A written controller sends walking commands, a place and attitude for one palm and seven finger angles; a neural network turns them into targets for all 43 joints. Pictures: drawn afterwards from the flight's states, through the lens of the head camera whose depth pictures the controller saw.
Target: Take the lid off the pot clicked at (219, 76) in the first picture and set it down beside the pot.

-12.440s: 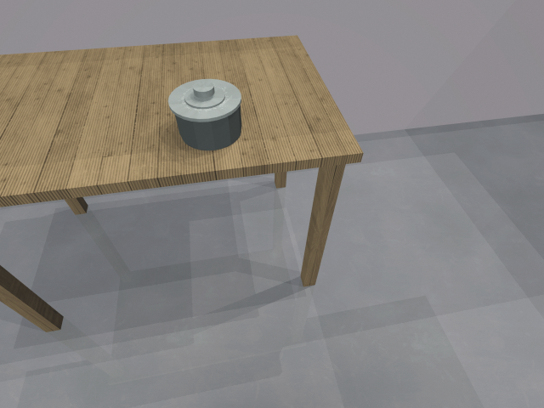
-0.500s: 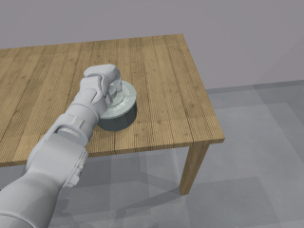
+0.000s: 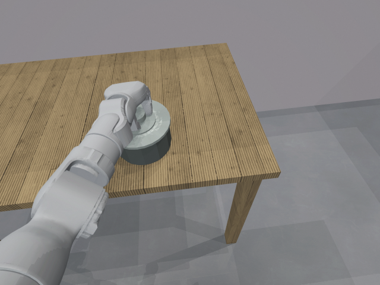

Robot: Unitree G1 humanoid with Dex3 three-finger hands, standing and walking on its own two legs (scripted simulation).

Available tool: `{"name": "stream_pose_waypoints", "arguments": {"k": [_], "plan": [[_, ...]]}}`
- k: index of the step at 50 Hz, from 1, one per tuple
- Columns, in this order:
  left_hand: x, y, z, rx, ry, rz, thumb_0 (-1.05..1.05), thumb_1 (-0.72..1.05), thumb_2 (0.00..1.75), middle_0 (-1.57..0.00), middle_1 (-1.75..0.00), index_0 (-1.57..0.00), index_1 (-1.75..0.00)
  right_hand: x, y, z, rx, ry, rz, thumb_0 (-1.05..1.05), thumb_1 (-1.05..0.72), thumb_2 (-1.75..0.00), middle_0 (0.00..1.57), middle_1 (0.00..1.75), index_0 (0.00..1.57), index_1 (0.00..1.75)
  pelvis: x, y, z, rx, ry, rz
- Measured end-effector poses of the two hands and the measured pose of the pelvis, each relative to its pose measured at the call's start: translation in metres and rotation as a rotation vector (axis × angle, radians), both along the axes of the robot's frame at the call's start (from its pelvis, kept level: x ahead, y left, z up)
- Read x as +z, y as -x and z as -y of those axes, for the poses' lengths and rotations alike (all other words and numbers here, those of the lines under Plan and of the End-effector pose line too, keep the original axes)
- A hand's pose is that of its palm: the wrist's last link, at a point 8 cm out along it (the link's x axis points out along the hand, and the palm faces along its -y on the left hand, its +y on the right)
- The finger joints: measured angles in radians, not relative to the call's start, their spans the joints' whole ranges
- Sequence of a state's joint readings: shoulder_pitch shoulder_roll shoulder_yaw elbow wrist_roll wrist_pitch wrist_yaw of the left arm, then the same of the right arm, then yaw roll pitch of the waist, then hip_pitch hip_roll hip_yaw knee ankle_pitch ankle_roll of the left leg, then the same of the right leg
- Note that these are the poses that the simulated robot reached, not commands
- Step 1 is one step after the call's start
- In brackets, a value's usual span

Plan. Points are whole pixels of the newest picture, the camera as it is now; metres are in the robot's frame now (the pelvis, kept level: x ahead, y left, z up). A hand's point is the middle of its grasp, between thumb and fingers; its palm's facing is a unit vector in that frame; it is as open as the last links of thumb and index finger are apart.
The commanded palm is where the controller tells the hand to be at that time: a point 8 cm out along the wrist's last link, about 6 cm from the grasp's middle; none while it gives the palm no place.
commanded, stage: lift the lid straight up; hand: left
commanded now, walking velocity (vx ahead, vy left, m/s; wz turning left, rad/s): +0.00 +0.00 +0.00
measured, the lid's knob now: (136, 115) +0.50 +0.11 +0.08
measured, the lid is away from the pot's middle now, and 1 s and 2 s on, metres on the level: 0.01 0.01 0.00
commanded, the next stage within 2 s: move the lid sideways beside the pot in 1.88 s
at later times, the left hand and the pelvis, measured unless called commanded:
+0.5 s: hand (127, 107) +0.46 +0.11 +0.14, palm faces -0.30 -0.08 -0.95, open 7.5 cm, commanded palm +0.46 +0.12 +0.21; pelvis +0.00 +0.00 +0.00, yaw +1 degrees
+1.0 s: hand (124, 86) +0.48 +0.11 +0.18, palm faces -0.27 -0.07 -0.96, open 7.4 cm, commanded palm +0.46 +0.11 +0.25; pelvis +0.00 +0.00 +0.00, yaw +1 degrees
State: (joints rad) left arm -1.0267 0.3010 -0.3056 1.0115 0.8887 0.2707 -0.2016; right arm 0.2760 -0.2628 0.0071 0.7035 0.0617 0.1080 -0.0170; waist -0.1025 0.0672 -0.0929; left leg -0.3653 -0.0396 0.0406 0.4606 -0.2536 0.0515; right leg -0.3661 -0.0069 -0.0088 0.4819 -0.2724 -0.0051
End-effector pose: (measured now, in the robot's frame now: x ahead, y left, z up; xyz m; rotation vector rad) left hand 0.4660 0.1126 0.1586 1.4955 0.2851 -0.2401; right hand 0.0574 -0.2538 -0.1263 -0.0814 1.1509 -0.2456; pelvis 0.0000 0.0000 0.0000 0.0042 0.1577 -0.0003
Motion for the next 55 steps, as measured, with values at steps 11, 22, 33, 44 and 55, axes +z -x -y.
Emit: {"name": "stream_pose_waypoints", "arguments": {"k": [11,22,33,44,55], "plan": [[0.016,0.008,-0.005,0.029,0.012,0.024,0.01,0.21,0.80,-0.67,-0.95,-0.70,-0.96,0.001,-0.028,-0.006,0.046,-0.028,0.067,0.01,-0.90,-0.90,0.20,0.30,0.20,0.29,0.001,-0.001,0.002,0.009,-0.002,0.026],[0.032,0.011,-0.003,0.018,-0.007,0.024,0.01,0.20,0.81,-0.68,-0.95,-0.71,-0.96,0.008,-0.048,-0.005,0.085,-0.015,0.119,0.01,-0.90,-0.90,0.20,0.30,0.20,0.29,0.001,0.003,0.004,0.023,-0.005,0.040],[0.049,0.001,-0.001,0.037,-0.004,0.029,0.02,0.20,0.81,-0.68,-0.95,-0.71,-0.96,0.005,-0.031,-0.002,0.069,-0.003,0.083,0.01,-0.90,-0.90,0.20,0.30,0.20,0.29,0.002,0.003,0.004,0.019,-0.005,0.036],[0.063,-0.008,0.001,0.028,-0.005,0.035,0.02,0.20,0.81,-0.68,-0.95,-0.71,-0.96,0.002,-0.015,-0.002,0.053,0.000,0.047,0.01,-0.90,-0.90,0.20,0.30,0.20,0.29,0.003,0.000,0.002,0.015,-0.004,0.032],[0.081,-0.006,-0.002,0.044,-0.001,0.053,0.02,0.20,0.80,-0.68,-0.95,-0.71,-0.96,0.006,-0.031,-0.006,0.081,-0.012,0.083,0.01,-0.90,-0.90,0.20,0.30,0.20,0.29,0.003,-0.001,0.000,0.020,-0.004,0.036]]}}
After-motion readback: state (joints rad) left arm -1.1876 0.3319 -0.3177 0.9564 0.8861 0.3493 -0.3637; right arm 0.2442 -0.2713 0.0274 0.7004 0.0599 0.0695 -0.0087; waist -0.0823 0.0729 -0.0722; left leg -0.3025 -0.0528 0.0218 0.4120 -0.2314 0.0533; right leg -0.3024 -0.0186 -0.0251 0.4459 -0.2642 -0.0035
